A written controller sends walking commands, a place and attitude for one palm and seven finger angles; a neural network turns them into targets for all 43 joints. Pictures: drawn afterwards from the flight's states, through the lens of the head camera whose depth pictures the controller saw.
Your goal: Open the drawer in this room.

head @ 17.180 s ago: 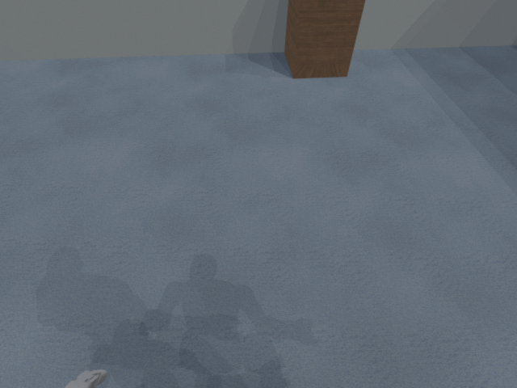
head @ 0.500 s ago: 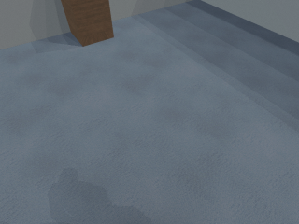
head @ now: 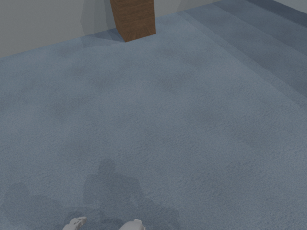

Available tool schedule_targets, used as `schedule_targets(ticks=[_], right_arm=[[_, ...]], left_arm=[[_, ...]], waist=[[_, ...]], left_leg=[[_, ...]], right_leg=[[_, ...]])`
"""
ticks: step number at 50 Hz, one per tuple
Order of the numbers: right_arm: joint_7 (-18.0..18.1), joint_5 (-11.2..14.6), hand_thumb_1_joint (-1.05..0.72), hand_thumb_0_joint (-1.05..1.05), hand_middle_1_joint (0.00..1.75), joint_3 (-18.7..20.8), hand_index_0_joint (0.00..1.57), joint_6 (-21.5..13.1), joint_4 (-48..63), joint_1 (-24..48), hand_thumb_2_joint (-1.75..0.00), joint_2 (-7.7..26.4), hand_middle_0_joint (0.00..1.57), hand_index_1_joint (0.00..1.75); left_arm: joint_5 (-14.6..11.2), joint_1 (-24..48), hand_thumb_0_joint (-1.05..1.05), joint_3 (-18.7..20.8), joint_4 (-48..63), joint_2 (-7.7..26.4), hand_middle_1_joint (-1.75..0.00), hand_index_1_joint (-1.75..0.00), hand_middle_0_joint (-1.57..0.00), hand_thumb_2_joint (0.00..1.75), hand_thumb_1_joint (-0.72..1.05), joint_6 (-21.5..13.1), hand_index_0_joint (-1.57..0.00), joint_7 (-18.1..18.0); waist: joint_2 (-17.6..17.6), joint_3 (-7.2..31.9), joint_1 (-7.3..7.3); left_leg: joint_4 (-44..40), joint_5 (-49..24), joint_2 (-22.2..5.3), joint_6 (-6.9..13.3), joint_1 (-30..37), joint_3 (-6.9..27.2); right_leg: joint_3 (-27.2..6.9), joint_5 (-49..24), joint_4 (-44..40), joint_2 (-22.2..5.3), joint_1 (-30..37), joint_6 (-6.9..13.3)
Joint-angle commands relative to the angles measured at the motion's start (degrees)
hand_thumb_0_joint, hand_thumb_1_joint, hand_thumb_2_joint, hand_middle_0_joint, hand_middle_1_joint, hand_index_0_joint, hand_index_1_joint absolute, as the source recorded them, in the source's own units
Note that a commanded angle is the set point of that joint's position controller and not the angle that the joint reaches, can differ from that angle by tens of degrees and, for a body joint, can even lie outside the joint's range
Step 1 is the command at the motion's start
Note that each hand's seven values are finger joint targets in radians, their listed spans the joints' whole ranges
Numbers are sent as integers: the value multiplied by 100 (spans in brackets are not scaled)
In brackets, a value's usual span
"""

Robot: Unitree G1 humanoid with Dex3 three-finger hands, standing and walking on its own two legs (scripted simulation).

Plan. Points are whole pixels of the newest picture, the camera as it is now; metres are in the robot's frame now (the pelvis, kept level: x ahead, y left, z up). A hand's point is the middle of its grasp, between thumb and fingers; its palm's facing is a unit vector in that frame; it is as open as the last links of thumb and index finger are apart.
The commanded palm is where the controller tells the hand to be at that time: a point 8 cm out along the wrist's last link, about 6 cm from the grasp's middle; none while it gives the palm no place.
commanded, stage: turn or walk to find it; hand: left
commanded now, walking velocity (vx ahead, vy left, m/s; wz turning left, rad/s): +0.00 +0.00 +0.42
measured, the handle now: out of the picture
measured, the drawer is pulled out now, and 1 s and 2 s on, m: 0.00 0.00 0.00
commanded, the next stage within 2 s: stand and wait in 0.64 s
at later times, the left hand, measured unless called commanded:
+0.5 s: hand out of the picture -0.10 +0.22 -0.18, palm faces +0.27 -0.93 -0.24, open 7.4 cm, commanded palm none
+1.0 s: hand out of the picture +0.04 +0.19 -0.15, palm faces +0.28 -0.92 -0.27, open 7.4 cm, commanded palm none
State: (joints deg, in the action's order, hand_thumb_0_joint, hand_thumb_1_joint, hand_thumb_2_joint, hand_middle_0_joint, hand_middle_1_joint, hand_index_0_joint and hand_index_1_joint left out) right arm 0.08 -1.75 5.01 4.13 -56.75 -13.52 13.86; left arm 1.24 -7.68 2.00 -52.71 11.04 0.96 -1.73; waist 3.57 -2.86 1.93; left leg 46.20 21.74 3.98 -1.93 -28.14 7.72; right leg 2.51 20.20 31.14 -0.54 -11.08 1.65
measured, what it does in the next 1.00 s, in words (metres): steps on the spot, turning left: left foot, then right foot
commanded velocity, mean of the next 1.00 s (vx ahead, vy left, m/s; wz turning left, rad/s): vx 0.00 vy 0.00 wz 0.29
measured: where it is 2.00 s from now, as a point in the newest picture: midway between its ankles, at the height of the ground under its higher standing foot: outside the picture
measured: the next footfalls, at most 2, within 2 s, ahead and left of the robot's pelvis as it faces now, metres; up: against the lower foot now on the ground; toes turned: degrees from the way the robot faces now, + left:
left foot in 0.42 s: -0.01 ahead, +0.13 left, +0.00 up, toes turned +16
right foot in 0.92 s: +0.08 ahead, -0.09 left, +0.00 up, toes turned +14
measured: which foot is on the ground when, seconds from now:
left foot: up 0.00-0.40, down 0.42-0.94, up 0.96-1.00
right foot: down 0.00-0.42, up 0.44-0.90, down 0.92-1.00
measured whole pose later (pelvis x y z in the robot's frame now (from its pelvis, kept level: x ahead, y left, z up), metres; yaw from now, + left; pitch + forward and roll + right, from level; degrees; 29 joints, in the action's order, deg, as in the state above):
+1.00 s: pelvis +0.02 -0.01 +0.00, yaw +19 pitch +0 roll +1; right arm 1.2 -0.7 2.7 2.1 -60.5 -15.2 11.9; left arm 1.2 -9.5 -0.2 -56.7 9.1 -0.3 -1.2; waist 3.4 -2.7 2.1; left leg 37.7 26.1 1.5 -0.7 -15.1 1.9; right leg 4.3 18.3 32.1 -1.6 -13.5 2.0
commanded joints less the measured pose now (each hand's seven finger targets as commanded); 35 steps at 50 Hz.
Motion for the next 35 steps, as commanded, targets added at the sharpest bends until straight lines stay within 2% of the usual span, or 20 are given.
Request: schedule_targets(ticks=[1, 2, 4, 5, 8, 11, 14, 16, 18, 19, 20, 21, 22, 23, 24, 25, 26, 28, 32, 35], right_arm=[[-67, 17, -90, 0, 30, 135, 20, -66, 328, -47, -90, 387, 20, 30], [-80, 28, -90, 0, 30, 108, 20, -64, 291, -113, -90, 319, 20, 30], [-73, 40, -90, 0, 30, 75, 20, -69, 295, -50, -90, 353, 20, 30], [-66, 44, -90, 0, 30, 66, 20, -67, 319, 85, -90, 377, 20, 30], [-46, 48, -90, 0, 30, -3, 20, -85, 423, 448, -90, 370, 20, 30], [-37, 71, -90, 0, 30, -76, 20, -114, 500, 852, -90, 350, 20, 30], [-39, 110, -90, 0, 30, -155, 20, -164, 531, 1074, -90, 296, 20, 30], [-38, 140, -90, 0, 30, -189, 20, -204, 535, 1108, -90, 291, 20, 30], [-24, 145, -90, 0, 30, -187, 20, -242, 476, 855, -90, 322, 20, 30], [-20, 135, -90, 0, 30, -175, 20, -279, 405, 619, -90, 385, 20, 30], [-21, 110, -90, 0, 30, -118, 20, -341, 326, 255, -90, 608, 20, 30], [-7, 73, -90, 0, 30, 16, 20, -394, 309, -8, -90, 1172, 20, 30], [25, 154, -90, 0, 30, 87, 20, -339, 212, -288, -90, 1475, 20, 30], [53, 150, -90, 0, 30, 57, 20, -297, 128, -229, -90, 1295, 20, 30], [105, 123, -90, 0, 30, 15, 20, -317, 191, 7, -90, 1123, 20, 30], [124, 99, -90, 0, 30, -13, 20, -319, 289, 306, -90, 1023, 20, 30], [122, 100, -90, 0, 30, -43, 20, -334, 344, 448, -90, 955, 20, 30], [103, 107, -90, 0, 30, -48, 20, -375, 401, 518, -90, 885, 20, 30], [60, 112, -90, 0, 30, -30, 20, -402, 429, 392, -90, 848, 20, 30], [67, 96, -90, 0, 30, -29, 20, -419, 395, 237, -90, 740, 20, 30]], left_arm=[[-34, 172, 0, 222, 360, 917, -30, -30, -20, 90, 90, -129, -20, -50], [-24, 69, 0, 200, 353, 879, -30, -30, -20, 90, 90, -163, -20, -30], [-31, -336, 0, 185, 272, 877, -30, -30, -20, 90, 90, -198, -20, -23], [-29, -529, 0, 191, 217, 882, -30, -30, -20, 90, 90, -201, -20, -31], [-7, -1054, 0, 205, 64, 944, -30, -30, -20, 90, 90, -204, -20, -44], [26, -1471, 0, 215, -82, 982, -30, -30, -20, 90, 90, -188, -20, -57], [54, -1548, 0, 235, -145, 1111, -30, -30, -20, 90, 90, -155, -20, -60], [70, -1534, 0, 253, -195, 1157, -30, -30, -20, 90, 90, -138, -20, -52], [49, -1384, 0, 272, -199, 1230, -30, -30, -20, 90, 90, -130, -20, -44], [11, -1262, 0, 270, -196, 1230, -30, -30, -20, 90, 90, -133, -20, -39], [-47, -1156, 0, 256, -158, 1178, -30, -30, -20, 90, 90, -124, -20, -25], [-87, -1137, 0, 207, 5, 868, -30, -30, -20, 90, 90, -103, -20, 14], [-57, -1046, 0, 87, 124, 632, -30, -30, -20, 90, 90, -55, -20, -6], [-32, -867, 0, 123, 60, 777, -30, -30, -20, 90, 90, 38, -20, -54], [-38, -620, 0, 142, -3, 774, -30, -30, -20, 90, 90, 88, -20, -52], [-39, -574, 0, 177, -24, 815, -30, -30, -20, 90, 90, 94, -20, -11], [-34, -557, 0, 188, -60, 823, -30, -30, -20, 90, 90, 85, -20, 33], [-20, -757, 0, 191, -161, 740, -30, -30, -20, 90, 90, 88, -20, 66], [-7, -660, 0, 216, -81, 754, -30, -30, -20, 90, 90, 114, -20, 77], [-12, -486, 0, 169, -3, 679, -30, -30, -20, 90, 90, 112, -20, 55]], waist=[[-1070, -442, 55], [-1137, -461, 62], [-1221, -223, -70], [-1287, -189, -151], [-1327, 68, -338], [-1411, 236, -532], [-1492, 366, -581], [-1639, 449, -580], [-1608, 583, -403], [-1475, 715, -231], [-1070, 939, 8], [591, 1139, 115], [1251, 1237, 181], [787, 1027, 186], [959, 648, 153], [748, 414, 12], [502, 271, -45], [264, 283, -191], [388, 207, -214], [483, 262, -176]], left_leg=[[2198, 124, -352, -25, -546, -252], [2340, -79, -333, -68, -548, -367], [2414, -215, -348, -151, -650, -470], [2384, -197, -406, -180, -669, -494], [1932, 66, -449, -242, -760, -594], [1264, 376, -478, -226, -642, -758], [333, 487, -471, -141, -136, -997], [-332, 473, -415, -58, 268, -1148], [-1119, -56, -357, 6, 852, -1315], [-1822, -698, -340, 65, 1437, -1342], [-2456, -1898, -647, 204, 2460, -1068], [-2439, -3897, -2012, 735, 3701, 565], [-2219, -6215, -2806, 1380, 3765, 1234], [-2232, -5736, -2692, 1486, 3313, 665], [-2410, -5170, -2379, 1415, 2747, 649], [-2414, -4805, -2163, 1351, 2594, 548], [-2475, -4474, -2042, 1262, 2378, 396], [-2559, -4148, -1766, 1103, 2313, 154], [-2818, -3300, -1559, 1006, 1964, 194], [-2805, -3293, -1600, 1118, 2112, 310]], right_leg=[[-925, -1618, -1493, -1751, -520, 473], [-585, -2081, -1357, -1583, -380, 407], [-394, -2753, -1182, -1521, 131, 406], [-426, -2916, -1145, -1586, 261, 450], [-388, -4059, -845, -1681, 1008, 503], [-431, -4790, -647, -1774, 1473, 576], [-296, -5012, -484, -1827, 1477, 647], [-258, -5110, -338, -1829, 1443, 620], [-33, -5007, -79, -1787, 1260, 454], [135, -4824, 258, -1685, 1024, 278], [408, -4007, 964, -1540, 347, 15], [689, -651, 2112, -814, -1321, -387], [291, 1859, 2798, -551, -1937, -535], [-28, 1771, 3072, -654, -1778, -506], [-143, 1441, 3152, -702, -1785, -543], [-140, 1124, 3298, -668, -1919, -557], [-132, 841, 3362, -658, -1904, -578], [-74, 423, 3436, -580, -1855, -637], [-108, -15, 3342, -544, -1803, -719], [-127, 43, 2991, -511, -1836, -727]])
